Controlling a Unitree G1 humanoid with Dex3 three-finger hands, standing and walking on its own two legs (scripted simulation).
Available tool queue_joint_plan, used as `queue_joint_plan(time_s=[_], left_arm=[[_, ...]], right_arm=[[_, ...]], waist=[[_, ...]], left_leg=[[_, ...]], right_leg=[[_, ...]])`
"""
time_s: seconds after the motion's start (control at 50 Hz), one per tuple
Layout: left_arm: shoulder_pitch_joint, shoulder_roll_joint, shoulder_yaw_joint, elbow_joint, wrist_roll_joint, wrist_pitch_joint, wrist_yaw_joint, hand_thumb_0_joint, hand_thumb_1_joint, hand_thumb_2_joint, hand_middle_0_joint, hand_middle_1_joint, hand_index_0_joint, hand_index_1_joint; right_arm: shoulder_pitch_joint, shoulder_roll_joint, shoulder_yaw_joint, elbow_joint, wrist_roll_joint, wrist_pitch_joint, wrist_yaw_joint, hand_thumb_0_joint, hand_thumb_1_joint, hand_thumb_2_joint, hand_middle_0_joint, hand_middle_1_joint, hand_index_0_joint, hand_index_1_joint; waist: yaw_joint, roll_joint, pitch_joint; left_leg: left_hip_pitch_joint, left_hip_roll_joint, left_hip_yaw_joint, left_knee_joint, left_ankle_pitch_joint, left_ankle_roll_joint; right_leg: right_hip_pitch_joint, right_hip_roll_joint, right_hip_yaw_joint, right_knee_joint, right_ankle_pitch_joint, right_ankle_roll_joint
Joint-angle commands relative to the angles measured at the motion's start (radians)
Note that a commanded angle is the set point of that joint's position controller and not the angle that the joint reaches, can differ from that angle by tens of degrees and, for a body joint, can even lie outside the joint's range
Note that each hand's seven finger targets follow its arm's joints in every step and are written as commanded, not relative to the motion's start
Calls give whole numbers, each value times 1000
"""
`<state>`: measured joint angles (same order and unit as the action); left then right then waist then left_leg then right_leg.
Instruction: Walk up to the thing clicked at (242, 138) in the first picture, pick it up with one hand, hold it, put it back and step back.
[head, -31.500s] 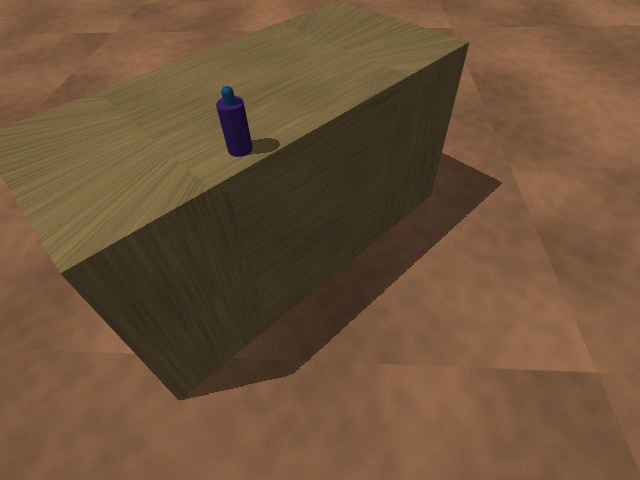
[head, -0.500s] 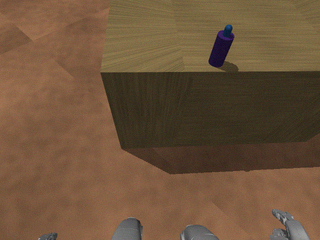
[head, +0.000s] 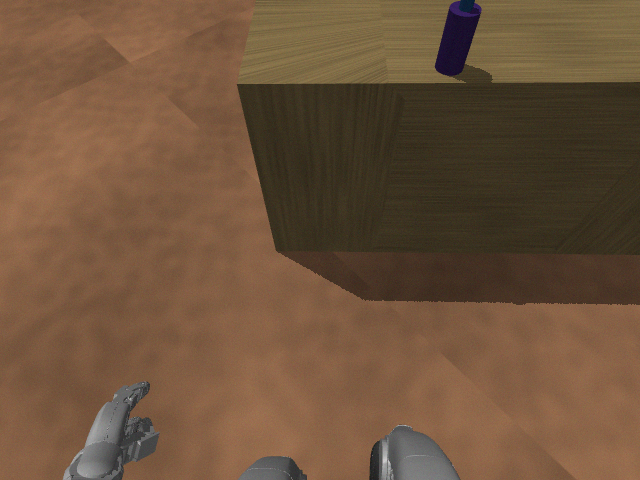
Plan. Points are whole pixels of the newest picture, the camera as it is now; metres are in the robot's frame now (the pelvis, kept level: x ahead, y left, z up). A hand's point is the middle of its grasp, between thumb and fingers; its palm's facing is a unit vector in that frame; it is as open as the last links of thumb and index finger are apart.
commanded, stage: step back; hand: right
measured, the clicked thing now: (459, 30) +0.88 -0.24 +0.03
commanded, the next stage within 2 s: stand in 1.52 s
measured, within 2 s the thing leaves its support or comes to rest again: neither
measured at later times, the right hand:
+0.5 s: hand out of the picture -0.05 -0.30 -0.13, palm faces +0.04 +0.94 -0.35, open 7.4 cm
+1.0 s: hand out of the picture -0.12 -0.29 -0.14, palm faces +0.02 +0.92 -0.38, open 7.4 cm
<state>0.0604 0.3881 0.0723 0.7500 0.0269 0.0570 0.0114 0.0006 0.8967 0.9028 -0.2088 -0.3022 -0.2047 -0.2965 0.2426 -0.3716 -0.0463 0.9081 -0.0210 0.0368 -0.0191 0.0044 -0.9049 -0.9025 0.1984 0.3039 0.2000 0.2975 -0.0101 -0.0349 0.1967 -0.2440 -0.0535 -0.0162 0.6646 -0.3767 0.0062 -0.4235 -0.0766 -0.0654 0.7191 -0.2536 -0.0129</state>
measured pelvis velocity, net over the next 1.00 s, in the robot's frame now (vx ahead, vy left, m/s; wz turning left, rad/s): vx -0.17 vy -0.02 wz -0.02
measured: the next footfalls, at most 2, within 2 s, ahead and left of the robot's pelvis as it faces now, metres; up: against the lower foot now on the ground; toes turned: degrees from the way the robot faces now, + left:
right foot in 0.34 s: -0.12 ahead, -0.15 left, +0.00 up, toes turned -3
left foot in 0.66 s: -0.14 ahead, +0.13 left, +0.00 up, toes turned -3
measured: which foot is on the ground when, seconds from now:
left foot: down 0.00-0.36, up 0.38-0.64, down 0.66-0.98, up 1.00-1.00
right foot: down 0.00-0.00, up 0.02-0.32, down 0.34-0.70, up 0.72-0.94, down 0.96-1.00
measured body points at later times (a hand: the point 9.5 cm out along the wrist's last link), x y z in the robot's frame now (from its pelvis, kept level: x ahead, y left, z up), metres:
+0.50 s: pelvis -0.16 -0.02 +0.01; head -0.13 -0.05 +0.46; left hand -0.09 +0.29 -0.10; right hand -0.06 -0.34 -0.11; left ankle -0.12 +0.13 -0.65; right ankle -0.16 -0.14 -0.71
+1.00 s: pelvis -0.17 -0.02 +0.01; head -0.16 -0.01 +0.46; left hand -0.09 +0.30 -0.11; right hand -0.12 -0.34 -0.11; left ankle -0.18 +0.13 -0.71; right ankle -0.14 -0.13 -0.72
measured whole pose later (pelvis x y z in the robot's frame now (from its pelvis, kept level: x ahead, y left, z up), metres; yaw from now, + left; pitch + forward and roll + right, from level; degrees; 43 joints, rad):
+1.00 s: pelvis -0.17 -0.02 +0.01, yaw -1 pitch -3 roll -1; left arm 0.20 0.38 0.07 0.98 0.04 -0.02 -0.02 0.00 0.90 0.90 -0.21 -0.30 -0.20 -0.30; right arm 0.25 -0.38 -0.06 0.97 -0.03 0.01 0.01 0.00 -0.90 -0.90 0.20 0.30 0.20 0.30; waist -0.01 0.02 0.07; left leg -0.23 0.05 -0.06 0.67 -0.40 -0.01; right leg -0.27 0.02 -0.03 0.58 -0.25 -0.01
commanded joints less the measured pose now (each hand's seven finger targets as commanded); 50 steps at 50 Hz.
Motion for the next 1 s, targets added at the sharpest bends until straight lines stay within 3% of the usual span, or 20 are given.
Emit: queue_joint_plan(time_s=[0.0, 0.02, 0.1, 0.24, 0.3, 0.34, 0.36, 0.38, 0.44, 0.54, 0.6, 0.64, 0.66, 0.68, 0.7, 0.76, 0.86, 0.92, 0.94, 0.98], left_arm=[[-8, 177, 44, -83, -17, 2, 17, 0, 900, 900, -200, -300, -200, -300], [-40, 207, 62, -75, -5, 4, 27, 0, 900, 900, -200, -300, -200, -300], [86, 182, 55, 6, -21, 8, 13, 0, 900, 900, -200, -300, -200, -300], [121, 152, 30, 33, -9, -46, 16, 0, 900, 900, -200, -300, -200, -300], [202, 166, 36, 106, 5, -68, 20, 0, 900, 900, -200, -300, -200, -300], [209, 299, 76, 111, 29, -77, 21, 0, 900, 900, -200, -300, -200, -300], [130, 393, 93, 76, 31, -71, 21, 0, 900, 900, -200, -300, -200, -300], [41, 382, 91, 55, 22, -74, 25, 0, 900, 900, -200, -300, -200, -300], [-4, 242, 59, 62, 14, -83, 24, 0, 900, 900, -200, -300, -200, -300], [133, 265, 77, 102, 29, -91, 6, 0, 900, 900, -200, -300, -200, -300], [100, 285, 78, 98, 27, -79, -6, 0, 900, 900, -200, -300, -200, -300], [109, 245, 45, 101, 19, -63, -10, 0, 900, 900, -200, -300, -200, -300], [122, 188, 31, 92, 19, -62, -9, 0, 900, 900, -200, -300, -200, -300], [71, 128, 10, 69, -4, -65, -11, 0, 900, 900, -200, -300, -200, -300], [-24, 244, 48, 79, 10, -66, -6, 0, 900, 900, -200, -300, -200, -300], [99, 206, 35, 121, -8, -77, -25, 0, 900, 900, -200, -300, -200, -300], [79, 185, 35, 125, -1, -84, -33, 0, 900, 900, -200, -300, -200, -300], [179, 183, 40, 182, 4, -102, -17, 0, 900, 900, -200, -300, -200, -300], [217, 197, 47, 192, 10, -108, -9, 0, 900, 900, -200, -300, -200, -300], [197, 313, 74, 171, 18, -118, 1, 0, 900, 900, -200, -300, -200, -300]], right_arm=[[12, -375, -92, -92, -27, -23, -4, 0, -900, -900, 200, 300, 200, 300], [-30, -405, -100, -109, -30, -27, -7, 0, -900, -900, 200, 300, 200, 300], [-134, -256, -57, -132, -25, -32, -19, 0, -900, -900, 200, 300, 200, 300], [-68, -255, -67, -119, -14, -4, -2, 0, -900, -900, 200, 300, 200, 300], [-115, -262, -65, -121, -5, 19, 10, 0, -900, -900, 200, 300, 200, 300], [-126, -167, -35, -145, 2, 14, 13, 0, -900, -900, 200, 300, 200, 300], [-191, -203, -52, -156, -4, 21, 0, 0, -900, -900, 200, 300, 200, 300], [-180, -245, -76, -140, -4, 27, -2, 0, -900, -900, 200, 300, 200, 300], [-92, -215, -59, -69, 12, 13, 10, 0, -900, -900, 200, 300, 200, 300], [-113, -205, -47, -66, -10, -22, 20, 0, -900, -900, 200, 300, 200, 300], [-72, -202, -54, -40, -16, -45, 30, 0, -900, -900, 200, 300, 200, 300], [2, -201, -67, 14, -15, -57, 26, 0, -900, -900, 200, 300, 200, 300], [53, -231, -84, 31, -26, -63, 20, 0, -900, -900, 200, 300, 200, 300], [50, -312, -91, 21, -35, -66, 15, 0, -900, -900, 200, 300, 200, 300], [22, -384, -102, 10, -30, -64, 19, 0, -900, -900, 200, 300, 200, 300], [-117, -255, -63, -24, -30, -82, 17, 0, -900, -900, 200, 300, 200, 300], [-37, -270, -77, -5, -26, -75, 20, 0, -900, -900, 200, 300, 200, 300], [-87, -214, -56, -25, -10, -57, 20, 0, -900, -900, 200, 300, 200, 300], [-76, -167, -41, -28, -7, -55, 17, 0, -900, -900, 200, 300, 200, 300], [-62, -141, -33, -41, -5, -55, 8, 0, -900, -900, 200, 300, 200, 300]], waist=[[-3, 283, -240], [-30, 290, -206], [60, 146, -174], [-4, 272, -293], [27, 216, -333], [44, -121, -268], [93, -196, -202], [60, -186, -106], [-1, -33, -95], [89, -145, -145], [69, -204, -145], [24, -101, -161], [1, 43, -192], [-21, 286, -168], [-46, 181, -73], [39, 153, -56], [-14, 241, -110], [57, 170, -162], [73, 97, -197], [76, -107, -200]], left_leg=[[22, 413, -468, -329, 447, 241], [-128, 496, -567, -358, 450, 329], [-60, 297, -197, -233, 623, 211], [224, 296, -170, -131, 522, 215], [94, 232, -117, -37, 354, 142], [-324, 48, -74, 156, -86, 35], [-243, 20, -134, 339, -228, -4], [-182, 63, -200, 466, -198, -10], [-229, -20, -169, 445, -45, -5], [-295, 34, -82, 167, -102, -36], [-103, 60, -10, -96, -186, -20], [122, 13, 21, -301, 6, 4], [244, 89, -133, -323, -46, 26], [197, 325, -559, -477, -392, 127], [-48, 412, -679, -533, -612, 233], [0, 272, -351, -434, -255, 152], [-1, 253, -262, -371, -125, 147], [-133, 193, -148, -192, -40, 94], [-189, 154, -108, -71, -28, 66], [-339, 22, -47, 216, -212, 4]], right_leg=[[-48, 120, 45, 267, -360, 1], [21, 108, 175, 454, -429, 10], [-42, 175, 233, 591, -269, -1], [38, 80, 98, -48, -244, 37], [259, 114, 41, -377, 20, 11], [368, -134, 485, -383, -97, -80], [65, -345, 652, -443, -148, -259], [-124, -378, 683, -489, -252, -275], [57, -135, 293, -339, -29, -140], [284, -133, 349, -373, -431, -147], [179, -176, 332, -369, -433, -159], [74, -79, 207, -233, -339, -99], [-52, -32, 146, -61, -297, -64], [-236, 94, 37, 127, -313, 2], [-166, 43, 127, 214, -319, 0], [-91, 20, 128, 136, -177, -10], [50, 63, 55, -53, -181, 3], [330, 99, 33, -277, -14, -9], [424, 59, 116, -317, 1, -11], [392, -266, 585, -469, -256, -162]])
